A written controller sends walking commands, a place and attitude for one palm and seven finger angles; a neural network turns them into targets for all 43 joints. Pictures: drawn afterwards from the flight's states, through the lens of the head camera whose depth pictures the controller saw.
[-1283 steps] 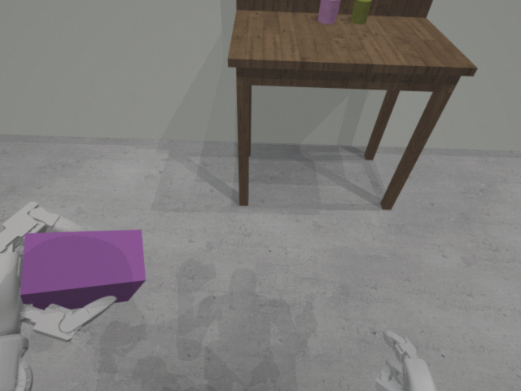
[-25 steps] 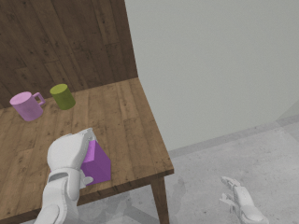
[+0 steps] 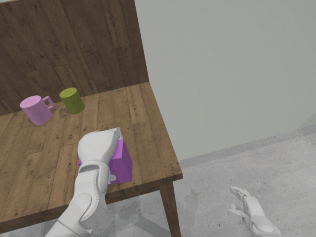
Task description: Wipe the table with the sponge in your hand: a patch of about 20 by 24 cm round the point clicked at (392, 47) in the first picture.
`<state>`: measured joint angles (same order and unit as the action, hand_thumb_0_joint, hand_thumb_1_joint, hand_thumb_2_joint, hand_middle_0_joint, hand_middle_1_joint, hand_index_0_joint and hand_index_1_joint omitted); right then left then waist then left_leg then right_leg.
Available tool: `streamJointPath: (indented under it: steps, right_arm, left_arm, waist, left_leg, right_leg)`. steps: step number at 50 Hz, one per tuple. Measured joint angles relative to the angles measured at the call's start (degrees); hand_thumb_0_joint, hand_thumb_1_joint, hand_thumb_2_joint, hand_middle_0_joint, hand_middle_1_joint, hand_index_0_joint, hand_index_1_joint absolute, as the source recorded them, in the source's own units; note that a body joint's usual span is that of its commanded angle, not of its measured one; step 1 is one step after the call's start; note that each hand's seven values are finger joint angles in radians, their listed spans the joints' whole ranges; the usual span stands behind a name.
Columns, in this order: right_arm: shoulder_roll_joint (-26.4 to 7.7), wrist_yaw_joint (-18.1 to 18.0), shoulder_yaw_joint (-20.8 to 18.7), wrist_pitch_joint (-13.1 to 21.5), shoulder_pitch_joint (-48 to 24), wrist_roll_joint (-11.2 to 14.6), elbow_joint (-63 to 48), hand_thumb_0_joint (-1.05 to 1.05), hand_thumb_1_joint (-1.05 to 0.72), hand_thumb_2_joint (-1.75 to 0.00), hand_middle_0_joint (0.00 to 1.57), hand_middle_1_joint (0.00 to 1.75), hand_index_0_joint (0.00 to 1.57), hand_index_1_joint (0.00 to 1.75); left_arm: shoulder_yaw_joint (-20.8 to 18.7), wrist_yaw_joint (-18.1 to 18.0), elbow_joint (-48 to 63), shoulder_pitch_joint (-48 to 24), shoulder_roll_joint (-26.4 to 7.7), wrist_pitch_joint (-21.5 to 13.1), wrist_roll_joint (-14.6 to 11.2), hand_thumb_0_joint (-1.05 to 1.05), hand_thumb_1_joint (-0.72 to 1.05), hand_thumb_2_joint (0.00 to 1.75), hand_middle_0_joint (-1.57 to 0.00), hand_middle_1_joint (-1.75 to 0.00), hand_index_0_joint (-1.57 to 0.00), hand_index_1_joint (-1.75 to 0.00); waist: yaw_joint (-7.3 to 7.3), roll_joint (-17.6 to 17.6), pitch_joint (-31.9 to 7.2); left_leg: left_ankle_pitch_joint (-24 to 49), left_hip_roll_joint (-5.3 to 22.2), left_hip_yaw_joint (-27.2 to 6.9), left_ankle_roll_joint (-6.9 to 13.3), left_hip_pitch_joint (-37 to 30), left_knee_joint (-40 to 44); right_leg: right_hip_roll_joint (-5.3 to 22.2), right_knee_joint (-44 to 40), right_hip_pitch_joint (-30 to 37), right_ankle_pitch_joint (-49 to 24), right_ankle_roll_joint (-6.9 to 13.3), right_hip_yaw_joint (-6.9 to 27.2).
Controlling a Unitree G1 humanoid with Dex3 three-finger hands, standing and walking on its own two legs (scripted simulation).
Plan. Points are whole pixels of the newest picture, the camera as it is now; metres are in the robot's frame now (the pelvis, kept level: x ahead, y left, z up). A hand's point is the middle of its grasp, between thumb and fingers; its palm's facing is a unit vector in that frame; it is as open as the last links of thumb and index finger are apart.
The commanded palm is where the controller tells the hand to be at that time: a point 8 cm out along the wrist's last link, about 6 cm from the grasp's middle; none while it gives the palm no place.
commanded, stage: slide across to the third lane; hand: left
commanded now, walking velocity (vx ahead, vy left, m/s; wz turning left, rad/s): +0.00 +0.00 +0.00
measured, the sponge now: (110, 167) +0.28 +0.18 +0.05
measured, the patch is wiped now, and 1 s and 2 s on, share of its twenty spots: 0.80 0.90 1.00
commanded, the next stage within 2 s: wipe forward along the third lane in 0.18 s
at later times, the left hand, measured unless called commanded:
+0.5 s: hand (110, 156) +0.29 +0.17 +0.09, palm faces +0.04 -0.10 -0.99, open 10.3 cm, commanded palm +0.26 +0.17 +0.13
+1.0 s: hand (113, 140) +0.34 +0.18 +0.09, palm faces -0.01 -0.05 -1.00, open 10.3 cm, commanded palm +0.32 +0.20 +0.12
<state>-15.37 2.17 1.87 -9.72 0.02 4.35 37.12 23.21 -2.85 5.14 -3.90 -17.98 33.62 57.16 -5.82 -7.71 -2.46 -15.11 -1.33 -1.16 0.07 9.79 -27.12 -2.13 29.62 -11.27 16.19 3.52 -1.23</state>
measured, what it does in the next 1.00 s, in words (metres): stands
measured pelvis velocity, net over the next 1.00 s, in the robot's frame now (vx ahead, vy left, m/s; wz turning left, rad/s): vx -0.02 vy -0.03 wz -0.01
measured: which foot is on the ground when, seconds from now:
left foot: down 0.00-1.00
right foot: down 0.00-1.00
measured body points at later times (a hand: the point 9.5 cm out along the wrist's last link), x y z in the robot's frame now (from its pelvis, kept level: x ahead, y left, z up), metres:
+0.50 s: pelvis +0.00 -0.01 +0.00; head -0.03 -0.07 +0.44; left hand +0.28 +0.18 +0.14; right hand +0.24 -0.22 -0.09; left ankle +0.00 +0.13 -0.74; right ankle +0.00 -0.08 -0.74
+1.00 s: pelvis -0.02 -0.03 +0.00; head -0.03 -0.08 +0.44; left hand +0.33 +0.18 +0.14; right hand +0.18 -0.27 -0.12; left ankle +0.00 +0.12 -0.74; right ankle +0.00 -0.08 -0.74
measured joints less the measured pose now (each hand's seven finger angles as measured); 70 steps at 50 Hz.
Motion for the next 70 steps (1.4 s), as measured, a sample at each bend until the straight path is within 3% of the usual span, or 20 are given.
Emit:
streamJointPath:
  steps: [19,34,46,56,70]
  right_arm:
    - [-0.8,-0.5,-0.3,-0.5,0.3,0.1,0.3,0.01,-0.91,-0.90,0.20,0.29,0.19,0.30]
    - [-0.3,-3.2,0.5,0.2,0.8,0.2,1.5,0.01,-0.91,-0.90,0.20,0.29,0.20,0.30]
    - [-0.8,-5.6,1.2,0.2,3.4,0.4,1.7,0.01,-0.91,-0.90,0.20,0.29,0.20,0.30]
    - [-2.5,-6.9,0.0,0.8,6.7,0.2,2.6,0.01,-0.91,-0.90,0.20,0.29,0.20,0.30]
    - [-1.8,-6.8,-0.4,0.6,8.4,0.3,3.1,0.01,-0.91,-0.90,0.20,0.29,0.20,0.30]
  left_arm:
    - [-2.0,-0.5,-1.5,0.1,-0.2,0.1,-1.1,-0.01,-0.52,1.06,-0.67,-1.37,-0.73,-1.28]
    - [-3.2,0.1,-9.7,-7.0,0.8,-1.6,-1.1,-0.01,-0.56,1.09,-0.71,-1.33,-0.77,-1.24]
    - [-6.9,0.2,-22.8,-16.3,-0.6,-3.5,-2.9,0.00,-0.56,1.10,-0.70,-1.34,-0.77,-1.25]
    - [-9.0,1.2,-30.6,-21.8,-2.7,-8.2,-3.2,0.00,-0.57,1.10,-0.71,-1.33,-0.78,-1.25]
    - [-12.2,0.5,-36.7,-25.1,-4.4,-13.1,-3.9,0.01,-0.58,1.11,-0.72,-1.33,-0.78,-1.25]
  waist:
    - [0.73,0.6,-0.2]
    - [0.57,1.2,-0.7]
    - [3.02,2.2,-1.5]
    - [4.22,2.3,-1.7]
    - [4.74,2.5,-2.6]
  left_leg:
    - [-0.2,0.9,0.4,-0.6,0.1,-0.1]
    - [0.4,0.9,-0.3,-0.6,2.4,-1.0]
    - [0.6,1.6,-0.2,-0.4,5.1,-1.7]
    - [0.4,1.9,-0.6,0.2,7.2,-2.4]
    - [-0.2,2.3,-1.0,0.8,9.4,-2.8]
  right_leg:
    - [-0.9,0.3,-0.4,0.0,0.8,0.4]
    - [-0.9,1.3,-2.7,-0.3,1.2,-0.4]
    - [-1.7,1.7,-5.3,-1.1,1.9,-0.3]
    - [-2.1,1.8,-7.1,-1.2,2.3,-0.6]
    - [-2.7,1.4,-9.0,-1.2,2.7,-0.8]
